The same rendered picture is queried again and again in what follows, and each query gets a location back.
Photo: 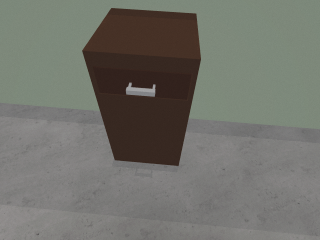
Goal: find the drawer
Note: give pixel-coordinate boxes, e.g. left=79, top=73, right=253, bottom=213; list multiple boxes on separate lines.
left=93, top=66, right=192, bottom=100

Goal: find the cabinet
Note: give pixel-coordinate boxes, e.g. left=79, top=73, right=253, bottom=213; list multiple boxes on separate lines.
left=82, top=8, right=201, bottom=166

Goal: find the handle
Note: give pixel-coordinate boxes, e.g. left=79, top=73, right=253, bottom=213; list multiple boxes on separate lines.
left=126, top=82, right=156, bottom=97

